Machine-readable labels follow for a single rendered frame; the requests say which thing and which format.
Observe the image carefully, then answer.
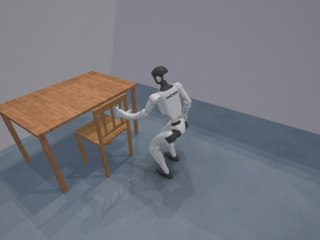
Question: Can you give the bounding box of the robot thigh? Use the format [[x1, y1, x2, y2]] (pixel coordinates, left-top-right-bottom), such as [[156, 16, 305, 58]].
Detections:
[[162, 118, 189, 132], [149, 130, 179, 152]]

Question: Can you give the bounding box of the left robot thigh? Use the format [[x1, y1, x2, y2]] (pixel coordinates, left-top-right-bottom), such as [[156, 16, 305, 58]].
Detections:
[[149, 130, 179, 152]]

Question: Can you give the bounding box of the right robot forearm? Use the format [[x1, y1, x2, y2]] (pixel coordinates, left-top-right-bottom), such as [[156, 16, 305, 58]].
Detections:
[[181, 103, 192, 117]]

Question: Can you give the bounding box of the robot right upper arm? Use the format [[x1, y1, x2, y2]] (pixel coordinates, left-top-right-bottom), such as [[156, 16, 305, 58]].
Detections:
[[172, 82, 192, 107]]

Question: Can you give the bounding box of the right robot thigh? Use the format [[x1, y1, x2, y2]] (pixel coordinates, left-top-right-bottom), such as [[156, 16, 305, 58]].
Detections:
[[162, 118, 189, 132]]

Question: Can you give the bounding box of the table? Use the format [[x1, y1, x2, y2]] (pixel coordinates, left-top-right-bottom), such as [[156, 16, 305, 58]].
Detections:
[[0, 71, 139, 193]]

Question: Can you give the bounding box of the robot left upper arm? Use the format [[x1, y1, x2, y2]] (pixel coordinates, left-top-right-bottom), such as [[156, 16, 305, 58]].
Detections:
[[141, 92, 161, 118]]

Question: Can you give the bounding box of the left robot forearm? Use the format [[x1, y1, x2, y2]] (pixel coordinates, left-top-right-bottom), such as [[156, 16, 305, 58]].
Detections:
[[123, 111, 146, 121]]

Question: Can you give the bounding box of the robot right hand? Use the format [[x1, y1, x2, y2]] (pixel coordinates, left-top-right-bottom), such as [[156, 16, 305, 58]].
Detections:
[[179, 115, 188, 121]]

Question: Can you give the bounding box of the robot left hand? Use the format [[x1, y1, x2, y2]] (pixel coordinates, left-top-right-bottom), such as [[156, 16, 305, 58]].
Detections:
[[115, 106, 132, 118]]

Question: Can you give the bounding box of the chair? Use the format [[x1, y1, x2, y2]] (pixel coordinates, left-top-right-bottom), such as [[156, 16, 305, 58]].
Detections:
[[74, 93, 134, 178]]

